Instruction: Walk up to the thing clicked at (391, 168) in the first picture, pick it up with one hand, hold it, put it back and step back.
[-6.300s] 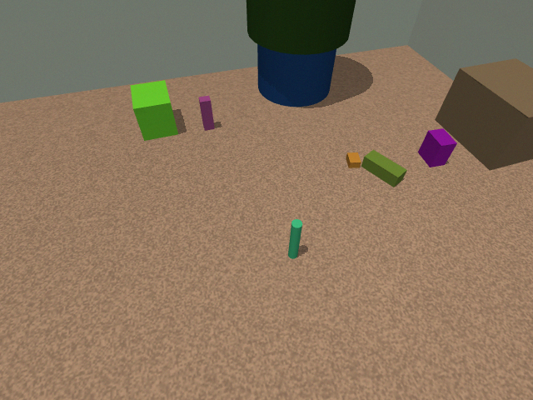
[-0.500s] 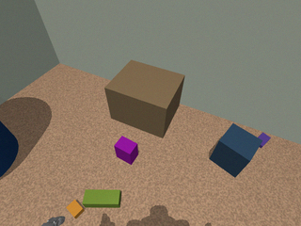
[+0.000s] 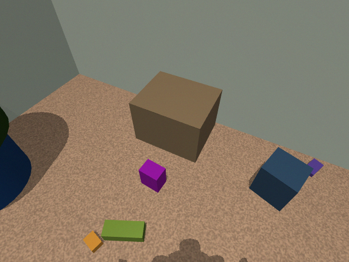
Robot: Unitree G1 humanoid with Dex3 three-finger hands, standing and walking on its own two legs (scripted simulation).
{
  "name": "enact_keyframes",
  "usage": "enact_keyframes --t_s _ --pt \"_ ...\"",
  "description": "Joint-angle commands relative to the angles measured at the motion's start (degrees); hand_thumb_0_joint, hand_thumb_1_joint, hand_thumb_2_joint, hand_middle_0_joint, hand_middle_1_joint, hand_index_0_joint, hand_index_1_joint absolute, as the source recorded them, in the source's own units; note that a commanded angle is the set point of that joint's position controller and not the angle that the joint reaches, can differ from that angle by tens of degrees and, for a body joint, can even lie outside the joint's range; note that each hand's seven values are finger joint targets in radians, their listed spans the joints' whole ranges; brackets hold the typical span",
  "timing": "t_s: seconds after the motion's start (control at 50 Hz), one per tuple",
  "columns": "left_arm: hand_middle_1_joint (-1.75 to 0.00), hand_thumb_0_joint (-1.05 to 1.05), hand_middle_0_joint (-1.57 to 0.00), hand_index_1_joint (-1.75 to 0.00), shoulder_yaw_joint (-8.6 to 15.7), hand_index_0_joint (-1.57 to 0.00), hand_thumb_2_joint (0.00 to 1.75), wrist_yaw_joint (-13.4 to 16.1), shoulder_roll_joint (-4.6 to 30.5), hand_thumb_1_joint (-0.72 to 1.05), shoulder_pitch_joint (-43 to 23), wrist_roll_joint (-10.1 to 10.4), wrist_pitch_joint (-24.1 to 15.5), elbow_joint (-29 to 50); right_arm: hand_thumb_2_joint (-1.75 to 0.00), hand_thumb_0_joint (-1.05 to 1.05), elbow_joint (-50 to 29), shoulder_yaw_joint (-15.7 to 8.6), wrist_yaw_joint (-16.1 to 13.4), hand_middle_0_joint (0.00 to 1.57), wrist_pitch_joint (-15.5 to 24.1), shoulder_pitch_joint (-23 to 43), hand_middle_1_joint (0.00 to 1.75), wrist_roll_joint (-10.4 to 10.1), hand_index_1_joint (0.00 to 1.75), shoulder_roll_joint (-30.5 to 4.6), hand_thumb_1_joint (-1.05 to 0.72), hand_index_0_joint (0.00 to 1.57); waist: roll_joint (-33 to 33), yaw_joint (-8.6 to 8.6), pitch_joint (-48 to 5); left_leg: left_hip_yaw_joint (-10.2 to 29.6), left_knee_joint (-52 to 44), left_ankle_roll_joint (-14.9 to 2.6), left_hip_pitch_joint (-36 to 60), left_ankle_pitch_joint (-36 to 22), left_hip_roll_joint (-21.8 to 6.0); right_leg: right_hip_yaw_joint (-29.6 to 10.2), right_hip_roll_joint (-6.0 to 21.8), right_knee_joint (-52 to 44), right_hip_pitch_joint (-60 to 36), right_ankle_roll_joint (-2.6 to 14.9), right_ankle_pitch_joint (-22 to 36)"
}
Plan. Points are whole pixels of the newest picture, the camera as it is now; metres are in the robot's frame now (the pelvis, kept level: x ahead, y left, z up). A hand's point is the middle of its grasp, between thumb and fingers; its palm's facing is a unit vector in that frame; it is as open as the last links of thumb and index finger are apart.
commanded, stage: walk up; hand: left
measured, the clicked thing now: (124, 230) +0.40 +0.29 -0.74
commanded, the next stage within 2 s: stand in 0.40 s
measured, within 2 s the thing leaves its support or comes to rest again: neither
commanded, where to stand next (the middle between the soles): +0.02 -0.02 m, yaw -1 degrees
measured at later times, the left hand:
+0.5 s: hand out of the picture +0.09 +0.25 -0.16, palm faces +0.01 -0.95 -0.32, open 7.4 cm
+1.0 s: hand out of the picture +0.07 +0.26 -0.16, palm faces -0.01 -0.94 -0.34, open 7.4 cm
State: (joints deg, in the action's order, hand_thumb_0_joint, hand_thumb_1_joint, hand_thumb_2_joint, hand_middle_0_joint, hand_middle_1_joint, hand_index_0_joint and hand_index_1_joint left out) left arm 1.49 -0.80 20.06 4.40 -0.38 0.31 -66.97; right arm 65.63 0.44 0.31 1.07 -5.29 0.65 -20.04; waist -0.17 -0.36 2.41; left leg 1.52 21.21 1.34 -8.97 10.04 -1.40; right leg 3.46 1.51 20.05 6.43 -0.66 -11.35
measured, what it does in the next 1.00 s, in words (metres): stands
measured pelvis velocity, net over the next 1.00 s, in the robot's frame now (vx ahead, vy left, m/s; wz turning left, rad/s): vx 0.00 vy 0.00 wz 0.01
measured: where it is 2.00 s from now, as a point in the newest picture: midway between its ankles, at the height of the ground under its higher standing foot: outside the picture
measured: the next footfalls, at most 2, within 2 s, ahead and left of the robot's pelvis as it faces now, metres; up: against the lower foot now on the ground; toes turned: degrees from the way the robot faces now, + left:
none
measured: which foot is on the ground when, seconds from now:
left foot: down 0.00-1.00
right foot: down 0.00-1.00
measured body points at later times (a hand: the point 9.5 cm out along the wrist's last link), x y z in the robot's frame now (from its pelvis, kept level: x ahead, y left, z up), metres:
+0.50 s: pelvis +0.01 +0.00 +0.00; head +0.01 +0.01 +0.45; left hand +0.09 +0.30 -0.13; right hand +0.09 -0.30 -0.13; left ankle +0.02 +0.13 -0.75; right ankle +0.00 -0.12 -0.75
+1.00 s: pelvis +0.00 +0.00 +0.00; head +0.01 +0.00 +0.45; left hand +0.07 +0.31 -0.13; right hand +0.08 -0.30 -0.13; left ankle +0.02 +0.13 -0.75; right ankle +0.00 -0.12 -0.75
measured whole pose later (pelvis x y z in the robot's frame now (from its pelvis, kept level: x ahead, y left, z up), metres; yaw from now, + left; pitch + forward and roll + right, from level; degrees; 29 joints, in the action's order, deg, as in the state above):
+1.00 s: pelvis +0.00 +0.00 +0.00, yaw +0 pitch -2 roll +0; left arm 0.5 -0.4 20.3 6.2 -0.5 -0.2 -65.7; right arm 65.7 0.2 0.6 0.2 -5.8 0.9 -20.0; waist -0.1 -0.1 2.8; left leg 1.6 18.3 1.1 -7.7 8.4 -0.7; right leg 3.6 2.2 18.4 5.6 -1.1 -10.4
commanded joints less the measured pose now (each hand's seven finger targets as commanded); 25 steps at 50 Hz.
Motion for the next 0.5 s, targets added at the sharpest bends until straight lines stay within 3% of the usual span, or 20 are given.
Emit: enact_keyframes --t_s 0.0,0.36,0.38,0.42,0.48 --pt "-0.30 0.00 -0.20 -0.30 2.2 -0.20 0.90 0.7 11.8 0.90 -3.9 -0.1 -1.6 4.0 -0.90 0.00 -3.4 -2.3 -0.9 0.20 1.2 3.1 0.30 -0.2 0.30 -12.8 -0.90 0.20 0.2 0.39 -3.5 4.0 -3.1 -2.34 0.0 -6.3 -5.1 -5.4 5.8 -4.7 0.1 1.55 1.9" --pt "-0.30 0.00 -0.20 -0.30 2.7 -0.20 0.90 0.8 11.4 0.90 -2.7 -0.3 -1.4 4.7 -0.90 0.00 -3.8 -2.6 -1.1 0.20 1.2 2.8 0.30 -0.1 0.30 -12.5 -0.90 0.20 -0.8 0.28 -4.7 4.8 -3.3 -2.35 -0.3 -10.0 -5.1 -3.7 6.0 -4.0 -3.1 1.43 4.9" --pt "-0.30 0.00 -0.20 -0.30 2.0 -0.20 0.90 0.9 11.2 0.90 -2.3 -0.1 -1.7 4.7 -0.90 0.00 -4.1 -2.4 -1.1 0.20 1.0 4.1 0.30 0.0 0.30 -12.4 -0.90 0.20 -2.1 -0.15 -4.1 4.8 -3.2 -2.02 0.9 -13.0 -5.9 -5.0 6.9 -4.1 -2.3 1.22 8.9" --pt "-0.30 0.00 -0.20 -0.30 2.0 -0.20 0.90 1.0 11.5 0.90 -2.2 0.0 -1.9 4.7 -0.90 0.00 -4.0 -2.5 -1.1 0.20 0.8 3.4 0.30 0.0 0.30 -12.3 -0.90 0.20 -1.5 0.07 -5.3 4.8 -2.9 -1.87 1.5 -15.8 -6.1 -4.6 7.0 -3.7 -3.6 1.11 11.6" --pt "-0.30 0.00 -0.20 -0.30 1.8 -0.20 0.90 1.1 11.5 0.90 -2.2 -0.1 -1.9 4.7 -0.90 0.00 -3.9 -2.4 -1.1 0.20 0.7 3.4 0.30 -0.2 0.30 -12.4 -0.90 0.20 -1.3 0.00 -5.3 4.9 -3.9 -1.90 1.3 -13.2 -6.1 -4.6 7.0 -4.0 -4.2 0.90 10.0"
